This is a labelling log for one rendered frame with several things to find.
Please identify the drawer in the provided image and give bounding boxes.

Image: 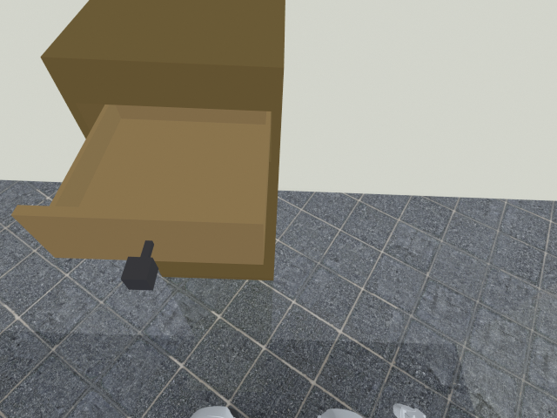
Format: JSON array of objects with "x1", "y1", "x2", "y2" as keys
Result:
[{"x1": 11, "y1": 104, "x2": 271, "y2": 265}]

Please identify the cabinet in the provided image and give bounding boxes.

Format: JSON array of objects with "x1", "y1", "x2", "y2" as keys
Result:
[{"x1": 40, "y1": 0, "x2": 285, "y2": 280}]

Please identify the handle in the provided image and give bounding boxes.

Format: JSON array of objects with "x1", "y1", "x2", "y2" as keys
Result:
[{"x1": 121, "y1": 240, "x2": 158, "y2": 290}]

